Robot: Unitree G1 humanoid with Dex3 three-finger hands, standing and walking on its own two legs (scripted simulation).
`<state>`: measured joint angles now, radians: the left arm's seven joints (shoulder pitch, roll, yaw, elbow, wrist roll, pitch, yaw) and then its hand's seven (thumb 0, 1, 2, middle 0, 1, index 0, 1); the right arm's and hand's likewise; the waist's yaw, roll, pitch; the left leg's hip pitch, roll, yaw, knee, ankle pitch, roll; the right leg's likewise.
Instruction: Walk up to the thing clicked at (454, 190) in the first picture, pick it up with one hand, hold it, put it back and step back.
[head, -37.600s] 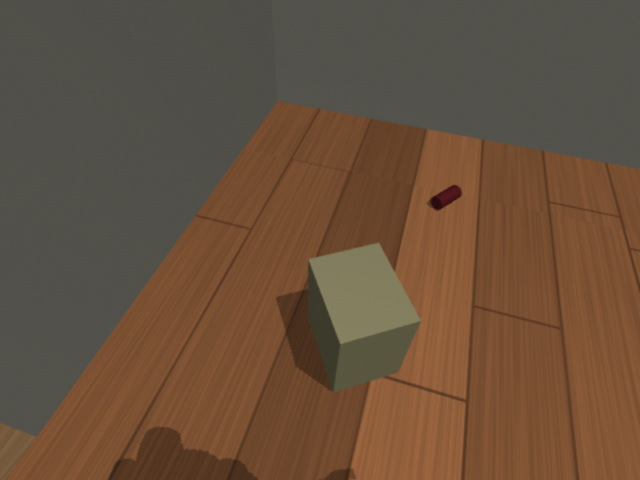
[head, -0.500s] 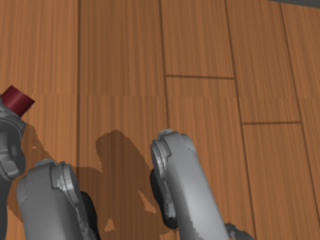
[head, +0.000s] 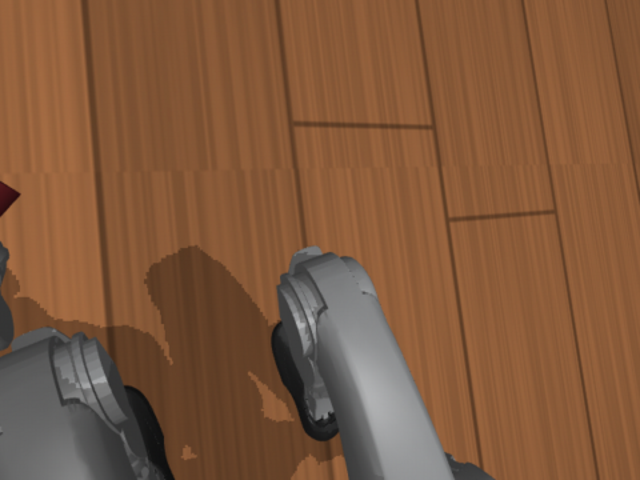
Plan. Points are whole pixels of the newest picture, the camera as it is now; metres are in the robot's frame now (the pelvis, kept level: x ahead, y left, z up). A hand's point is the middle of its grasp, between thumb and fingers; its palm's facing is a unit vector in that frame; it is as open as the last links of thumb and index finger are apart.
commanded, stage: rest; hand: left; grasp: from above
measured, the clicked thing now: out of the picture +0.45 +0.29 -0.25
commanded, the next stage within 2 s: open in 0.80 s
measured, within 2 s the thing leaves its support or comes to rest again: rests again in 1.26 s
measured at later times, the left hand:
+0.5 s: hand out of the picture +0.44 +0.29 -0.25, palm faces -0.28 -0.33 -0.90, open 9.0 cm
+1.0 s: hand out of the picture +0.44 +0.29 -0.25, palm faces -0.29 -0.33 -0.90, open 9.1 cm
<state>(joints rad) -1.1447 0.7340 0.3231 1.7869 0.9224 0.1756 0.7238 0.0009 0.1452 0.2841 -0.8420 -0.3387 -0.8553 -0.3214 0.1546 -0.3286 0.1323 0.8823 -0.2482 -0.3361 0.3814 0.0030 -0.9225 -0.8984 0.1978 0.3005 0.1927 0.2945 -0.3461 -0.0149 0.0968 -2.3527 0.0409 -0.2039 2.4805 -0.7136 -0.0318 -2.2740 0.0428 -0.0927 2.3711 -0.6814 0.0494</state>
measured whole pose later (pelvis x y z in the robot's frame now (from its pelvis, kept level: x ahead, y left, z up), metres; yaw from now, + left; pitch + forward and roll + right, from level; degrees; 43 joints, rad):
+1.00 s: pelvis -0.01 +0.01 +0.00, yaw -3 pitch +27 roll -13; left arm -1.16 0.92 0.33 1.88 0.90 0.15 0.79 0.00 0.14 0.26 -0.86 -0.34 -0.87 -0.32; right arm 0.13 -0.37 0.25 0.80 -0.25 -0.41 0.42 0.00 -0.91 -0.90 0.20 0.30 0.19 0.29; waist -0.42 -0.11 0.22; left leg -2.32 0.04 -0.28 2.52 -0.70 -0.03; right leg -2.21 0.06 -0.15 2.35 -0.65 0.06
